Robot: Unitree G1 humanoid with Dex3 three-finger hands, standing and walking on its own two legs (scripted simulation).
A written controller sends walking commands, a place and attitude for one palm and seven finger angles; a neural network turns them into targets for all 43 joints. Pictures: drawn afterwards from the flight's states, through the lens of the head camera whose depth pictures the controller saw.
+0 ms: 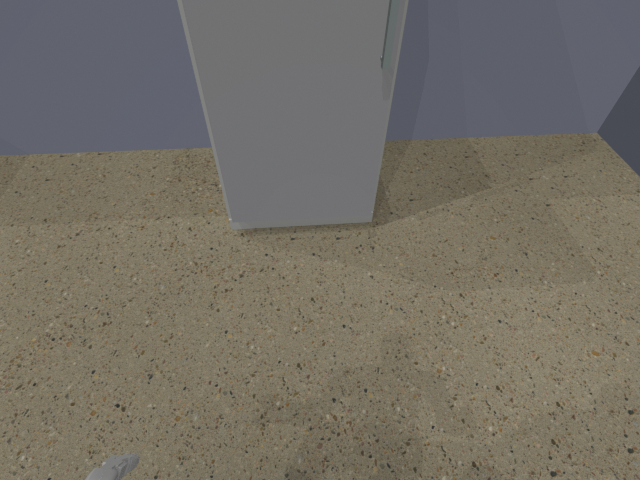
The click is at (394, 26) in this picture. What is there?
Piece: fridge door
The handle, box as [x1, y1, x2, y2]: [380, 0, 399, 69]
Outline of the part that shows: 399,0 389,1 383,53 380,58 382,69 389,69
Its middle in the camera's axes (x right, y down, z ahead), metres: +0.18 -0.63 +0.96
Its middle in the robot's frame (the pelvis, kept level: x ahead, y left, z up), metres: +1.17 -0.11 +0.17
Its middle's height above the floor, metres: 0.94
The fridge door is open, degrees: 0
